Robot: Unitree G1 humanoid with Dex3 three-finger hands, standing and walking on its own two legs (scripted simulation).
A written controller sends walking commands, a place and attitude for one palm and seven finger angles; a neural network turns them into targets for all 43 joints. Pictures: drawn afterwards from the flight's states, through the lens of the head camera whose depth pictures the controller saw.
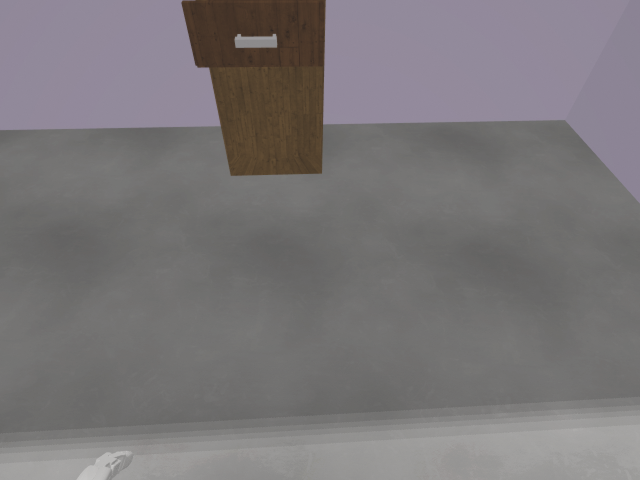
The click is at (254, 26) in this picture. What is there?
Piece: drawer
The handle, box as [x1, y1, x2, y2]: [234, 34, 276, 47]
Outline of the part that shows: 234,39 236,47 276,47 275,34 273,34 272,36 263,37 241,37 240,34 237,34 237,36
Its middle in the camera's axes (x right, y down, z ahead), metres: -0.20 -0.60 +1.16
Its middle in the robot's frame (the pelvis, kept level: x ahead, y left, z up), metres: +1.27 +0.25 +0.01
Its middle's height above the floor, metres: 0.78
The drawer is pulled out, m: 0.30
